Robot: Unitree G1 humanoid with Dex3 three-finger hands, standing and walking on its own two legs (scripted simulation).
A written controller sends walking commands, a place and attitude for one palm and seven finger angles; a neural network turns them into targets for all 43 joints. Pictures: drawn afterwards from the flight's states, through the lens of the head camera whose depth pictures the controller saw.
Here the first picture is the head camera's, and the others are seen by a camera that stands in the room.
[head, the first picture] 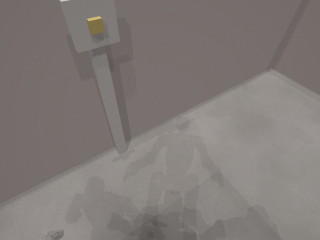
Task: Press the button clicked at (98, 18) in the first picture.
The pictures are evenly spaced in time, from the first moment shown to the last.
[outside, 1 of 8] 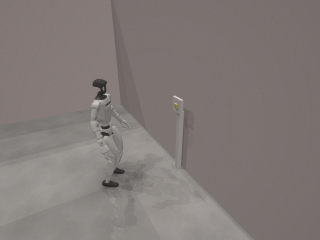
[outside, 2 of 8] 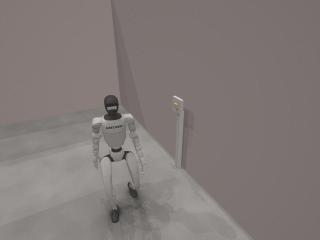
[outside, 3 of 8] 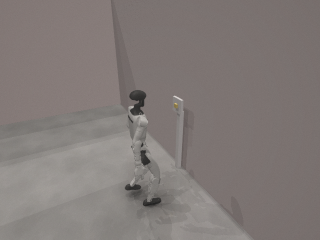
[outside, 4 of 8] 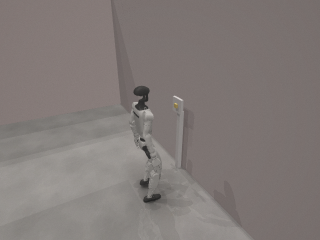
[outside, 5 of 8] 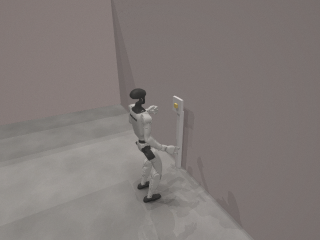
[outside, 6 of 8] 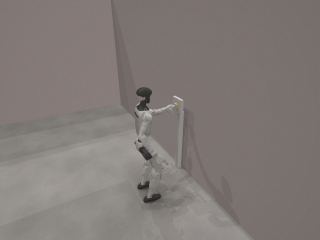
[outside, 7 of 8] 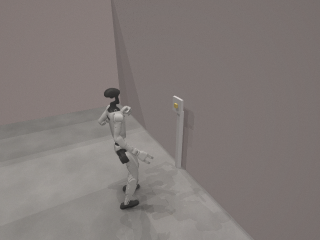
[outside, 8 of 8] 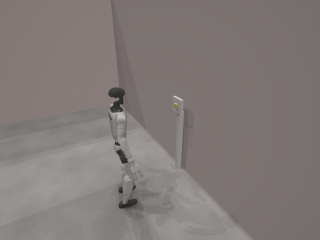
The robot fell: no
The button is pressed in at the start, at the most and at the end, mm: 0 12 0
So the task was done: yes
